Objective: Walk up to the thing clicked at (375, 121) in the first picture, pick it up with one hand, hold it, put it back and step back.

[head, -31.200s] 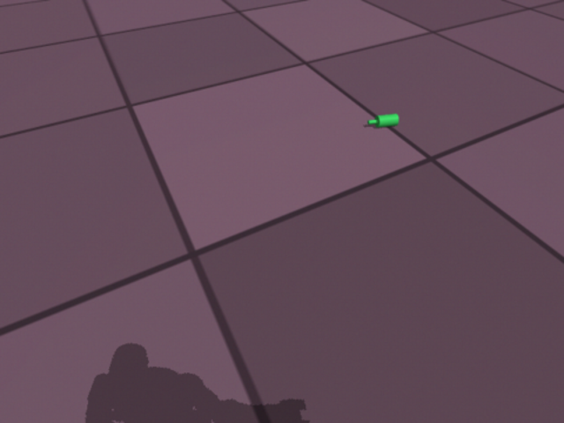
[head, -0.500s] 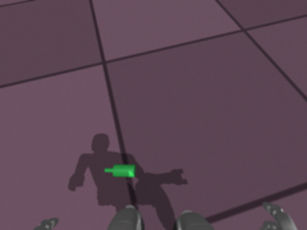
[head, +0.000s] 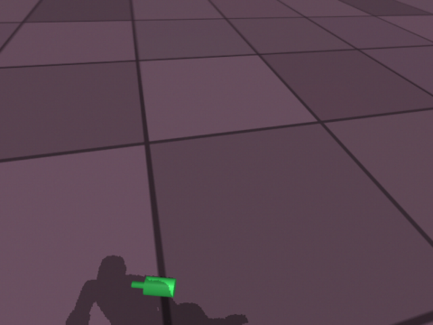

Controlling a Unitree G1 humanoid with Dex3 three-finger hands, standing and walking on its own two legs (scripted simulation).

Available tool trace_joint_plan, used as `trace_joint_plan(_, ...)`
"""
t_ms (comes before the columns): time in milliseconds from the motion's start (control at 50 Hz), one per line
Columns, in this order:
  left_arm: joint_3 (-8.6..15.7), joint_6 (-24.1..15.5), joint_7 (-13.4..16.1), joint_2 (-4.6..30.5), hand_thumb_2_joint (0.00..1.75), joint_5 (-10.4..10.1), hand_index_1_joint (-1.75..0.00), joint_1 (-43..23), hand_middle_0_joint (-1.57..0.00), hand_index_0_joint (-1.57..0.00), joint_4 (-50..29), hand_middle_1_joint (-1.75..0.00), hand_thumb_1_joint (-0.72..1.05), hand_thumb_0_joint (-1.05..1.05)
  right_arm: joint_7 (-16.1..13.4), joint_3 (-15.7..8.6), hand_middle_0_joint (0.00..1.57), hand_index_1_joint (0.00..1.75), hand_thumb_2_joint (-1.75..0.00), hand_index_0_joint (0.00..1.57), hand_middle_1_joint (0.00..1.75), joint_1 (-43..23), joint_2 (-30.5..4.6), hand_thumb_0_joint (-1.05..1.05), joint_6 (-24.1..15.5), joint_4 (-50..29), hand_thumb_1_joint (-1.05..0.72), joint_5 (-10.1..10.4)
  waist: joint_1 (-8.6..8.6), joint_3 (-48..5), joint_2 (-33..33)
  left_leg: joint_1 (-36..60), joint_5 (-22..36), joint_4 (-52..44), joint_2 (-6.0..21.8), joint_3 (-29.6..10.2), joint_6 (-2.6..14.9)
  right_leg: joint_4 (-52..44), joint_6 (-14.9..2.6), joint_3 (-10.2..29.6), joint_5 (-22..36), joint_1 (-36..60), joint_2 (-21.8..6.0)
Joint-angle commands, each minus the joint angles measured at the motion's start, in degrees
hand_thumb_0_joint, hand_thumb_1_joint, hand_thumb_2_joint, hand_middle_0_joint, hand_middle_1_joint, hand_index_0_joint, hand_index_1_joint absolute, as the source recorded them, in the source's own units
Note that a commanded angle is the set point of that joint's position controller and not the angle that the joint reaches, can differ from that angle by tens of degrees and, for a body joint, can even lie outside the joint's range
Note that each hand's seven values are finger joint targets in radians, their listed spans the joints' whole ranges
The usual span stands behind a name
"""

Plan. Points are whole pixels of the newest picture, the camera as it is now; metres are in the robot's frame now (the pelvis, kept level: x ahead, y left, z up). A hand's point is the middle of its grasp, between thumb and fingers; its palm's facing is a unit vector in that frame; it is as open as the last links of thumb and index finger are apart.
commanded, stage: stand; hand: left
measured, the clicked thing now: (153, 286) +0.48 +0.24 -0.73
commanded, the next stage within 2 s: none
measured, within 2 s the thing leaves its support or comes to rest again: neither
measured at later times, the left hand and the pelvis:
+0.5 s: hand out of the picture +0.09 +0.24 -0.14, palm faces -0.02 -0.95 -0.32, open 7.3 cm; pelvis +0.00 +0.00 +0.01, yaw +0 degrees
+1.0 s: hand out of the picture +0.09 +0.25 -0.14, palm faces -0.03 -0.94 -0.34, open 7.3 cm; pelvis +0.01 +0.00 +0.02, yaw +1 degrees
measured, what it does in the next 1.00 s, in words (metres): stands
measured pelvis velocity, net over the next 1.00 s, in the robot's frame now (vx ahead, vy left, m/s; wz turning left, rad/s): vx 0.01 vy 0.00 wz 0.01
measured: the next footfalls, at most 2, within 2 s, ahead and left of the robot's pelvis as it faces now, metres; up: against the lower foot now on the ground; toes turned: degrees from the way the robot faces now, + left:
none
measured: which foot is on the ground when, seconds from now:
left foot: down 0.00-1.00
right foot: down 0.00-1.00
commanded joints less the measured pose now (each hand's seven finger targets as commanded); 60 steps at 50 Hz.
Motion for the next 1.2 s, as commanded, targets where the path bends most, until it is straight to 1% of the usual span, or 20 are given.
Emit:
trace_joint_plan(0,1.90,-3.76,1.30,6.81,0.90,-1.27,-0.30,-0.81,-0.20,-0.20,-2.77,-0.30,0.90,0.00,-1.35,-1.45,0.20,0.30,-0.90,0.20,0.30,-14.78,-12.28,0.00,-0.40,-7.17,-0.90,1.04,5.66,5.28,11.89,-16.84,-14.56,-21.46,13.53,-15.39,7.24,-2.15,1.59,1.72,0.61,9.10,-3.71)
trace_joint_plan(60,1.28,-3.91,1.54,7.27,0.90,-0.52,-0.30,-1.83,-0.20,-0.20,0.01,-0.30,0.90,0.00,-0.85,-1.70,0.20,0.30,-0.90,0.20,0.30,-13.76,-12.87,0.00,0.79,-5.26,-0.90,1.70,3.66,3.94,12.64,-14.32,-18.04,-16.38,10.69,-11.16,4.33,-14.26,1.22,-1.24,3.52,14.91,-2.39)
trace_joint_plan(100,0.88,-4.69,2.17,8.79,0.90,-0.04,-0.30,-5.14,-0.20,-0.20,-0.52,-0.30,0.90,0.00,-0.57,-0.54,0.20,0.30,-0.90,0.20,0.30,-10.00,-10.30,0.00,0.94,-3.43,-0.90,2.37,2.31,2.70,6.29,-11.02,-10.01,-12.55,8.89,-10.21,1.56,-22.17,0.73,5.11,11.13,16.34,-5.30)
trace_joint_plan(120,0.75,-5.20,2.65,10.32,0.90,0.08,-0.30,-6.88,-0.20,-0.20,-0.54,-0.30,0.90,0.00,-0.58,-0.13,0.20,0.30,-0.90,0.20,0.30,-8.96,-9.13,0.00,0.72,-2.76,-0.90,2.61,0.83,1.24,0.82,-8.36,-4.01,-9.04,6.80,-8.27,0.34,-24.96,-0.58,10.84,16.09,15.50,-9.88)
trace_joint_plan(140,0.47,-5.65,2.95,11.55,0.90,0.10,-0.30,-9.92,-0.20,-0.20,-0.59,-0.30,0.90,0.00,-0.47,0.15,0.20,0.30,-0.90,0.20,0.30,-7.83,-8.36,0.00,0.63,-1.73,-0.90,2.86,-1.35,1.24,-2.21,-4.59,-1.25,-8.55,4.22,-6.40,-0.38,-26.45,-1.71,14.02,15.88,11.08,-12.39)
trace_joint_plan(160,0.30,-5.52,3.02,11.75,0.90,-0.52,-0.30,-10.93,-0.20,-0.20,0.92,-0.30,0.90,0.00,-0.40,0.04,0.20,0.30,-0.90,0.20,0.30,-7.59,-9.33,0.00,0.88,-0.10,-0.90,2.77,-1.81,1.68,-0.73,0.21,-1.77,-11.10,4.46,-6.12,0.75,-25.99,-1.55,11.40,8.61,5.93,-11.22)
trace_joint_plan(180,-0.38,-5.08,2.84,10.57,0.90,-0.71,-0.30,-11.37,-0.20,-0.20,2.07,-0.30,0.90,0.00,-0.34,-0.12,0.20,0.30,-0.90,0.20,0.30,-8.57,-10.27,0.00,1.01,0.99,-0.90,2.53,-1.68,3.49,0.16,2.74,-4.43,-12.58,5.79,-7.65,1.15,-26.03,-0.62,9.37,1.97,1.77,-9.09)
trace_joint_plan(200,-1.15,-4.92,2.68,8.79,0.90,-1.05,-0.30,-10.88,-0.20,-0.20,2.77,-0.30,0.90,0.00,-0.25,-0.27,0.20,0.30,-0.90,0.20,0.30,-10.73,-10.74,0.00,0.97,1.37,-0.90,2.32,-0.72,3.32,1.07,4.06,-3.17,-12.46,7.12,-8.98,1.29,-26.32,-0.19,7.29,2.09,2.64,-7.90)
trace_joint_plan(240,-1.67,-5.17,2.72,8.10,0.90,-1.28,-0.30,-10.36,-0.20,-0.20,4.20,-0.30,0.90,0.00,-0.07,0.12,0.20,0.30,-0.90,0.20,0.30,-12.37,-10.12,0.00,0.83,2.43,-0.90,2.14,0.37,1.58,0.70,1.96,2.03,-12.43,7.70,-9.04,1.23,-26.40,0.50,6.41,7.76,8.37,-8.22)
trace_joint_plan(280,-1.76,-5.28,2.76,8.69,0.90,-1.21,-0.30,-11.23,-0.20,-0.20,5.36,-0.30,0.90,0.00,-0.14,0.53,0.20,0.30,-0.90,0.20,0.30,-12.55,-8.60,0.00,0.81,3.44,-0.90,2.14,-0.23,-0.42,-0.38,4.57,6.68,-12.82,7.22,-7.75,0.61,-26.18,0.48,6.95,13.64,8.78,-8.88)
trace_joint_plan(380,-2.27,-5.23,3.04,8.42,0.90,-1.03,-0.30,-12.75,-0.20,-0.20,7.78,-0.30,0.90,0.00,0.10,1.11,0.20,0.30,-0.90,0.20,0.30,-16.08,-7.75,0.00,1.08,6.18,-0.90,2.27,0.29,0.92,0.59,3.99,6.74,-14.56,7.25,-7.41,-0.09,-27.93,1.24,6.32,12.27,9.37,-9.29)
trace_joint_plan(460,-2.27,-5.19,3.12,8.52,0.90,-1.15,-0.30,-13.91,-0.20,-0.20,9.18,-0.30,0.90,0.00,0.08,1.27,0.20,0.30,-0.90,0.20,0.30,-17.94,-7.85,0.00,0.96,7.82,-0.90,2.12,0.55,-0.95,3.94,3.84,9.11,-16.27,8.01,-7.64,-0.47,-27.20,1.53,5.28,16.00,12.75,-9.27)
trace_joint_plan(520,-2.35,-5.02,3.11,8.67,0.90,-0.91,-0.30,-14.44,-0.20,-0.20,10.10,-0.30,0.90,0.00,0.12,1.42,0.20,0.30,-0.90,0.20,0.30,-19.49,-7.56,0.00,1.06,8.75,-0.90,2.25,0.71,-0.16,4.42,3.48,5.61,-17.35,7.75,-7.54,-0.84,-28.28,1.81,5.36,13.67,11.99,-9.22)
trace_joint_plan(580,-2.51,-5.04,3.21,8.41,0.90,-0.81,-0.30,-15.50,-0.20,-0.20,10.47,-0.30,0.90,0.00,0.09,1.37,0.20,0.30,-0.90,0.20,0.30,-20.50,-7.92,0.00,1.06,9.35,-0.90,2.15,0.62,-2.61,4.33,4.57,10.82,-16.95,8.27,-7.34,-0.96,-27.64,1.65,4.66,18.44,14.38,-9.56)
trace_joint_plan(680,-2.65,-5.10,3.25,8.57,0.90,-0.73,-0.30,-16.23,-0.20,-0.20,11.41,-0.30,0.90,0.00,0.10,1.51,0.20,0.30,-0.90,0.20,0.30,-21.11,-8.07,0.00,1.23,10.45,-0.90,2.15,0.43,-3.46,3.62,5.60,12.29,-16.81,8.24,-6.92,-1.03,-28.21,1.64,4.56,20.55,15.07,-9.99)
trace_joint_plan(840,-2.79,-4.59,3.32,8.16,0.90,-0.72,-0.30,-15.56,-0.20,-0.20,12.46,-0.30,0.90,0.00,0.04,1.56,0.20,0.30,-0.90,0.20,0.30,-21.51,-8.63,0.00,1.65,11.62,-0.90,2.11,0.54,-0.94,3.66,4.58,7.16,-18.01,8.08,-7.05,-1.20,-29.95,1.89,4.51,14.47,13.15,-9.37)
trace_joint_plan(920,-2.71,-4.59,3.38,8.36,0.90,-0.69,-0.30,-15.67,-0.20,-0.20,12.59,-0.30,0.90,0.00,0.05,1.55,0.20,0.30,-0.90,0.20,0.30,-21.24,-8.57,0.00,1.70,11.73,-0.90,2.10,0.31,-1.27,3.22,4.63,6.61,-18.22,8.12,-7.17,-0.97,-29.94,1.92,4.36,14.40,13.20,-9.41)
trace_joint_plan(1000,-2.72,-4.87,3.42,8.22,0.90,-0.80,-0.30,-15.28,-0.20,-0.20,12.49,-0.30,0.90,0.00,0.02,1.51,0.20,0.30,-0.90,0.20,0.30,-21.01,-8.40,0.00,1.47,11.89,-0.90,2.09,0.40,-3.90,2.82,6.88,14.18,-17.14,8.60,-6.97,-1.00,-29.00,1.75,4.14,21.60,15.00,-9.91)
trace_joint_plan(1120,-2.53,-4.53,3.49,8.35,0.90,-0.83,-0.30,-15.61,-0.20,-0.20,12.40,-0.30,0.90,0.00,-0.19,1.64,0.20,0.30,-0.90,0.20,0.30,-20.58,-8.08,0.00,1.52,12.04,-0.90,2.10,0.29,-3.11,3.18,6.68,13.86,-17.63,8.64,-6.81,-1.27,-28.86,1.71,3.81,20.91,14.98,-9.72)
trace_joint_plan(1180,-2.47,-4.34,3.48,8.28,0.90,-0.71,-0.30,-15.54,-0.20,-0.20,12.42,-0.30,0.90,0.00,-0.22,1.61,0.20,0.30,-0.90,0.20,0.30,-20.84,-8.07,0.00,1.65,11.97,-0.90,1.98,0.38,-1.63,3.45,5.15,9.73,-18.30,8.43,-6.94,-1.30,-29.54,1.76,4.07,16.92,14.52,-9.63)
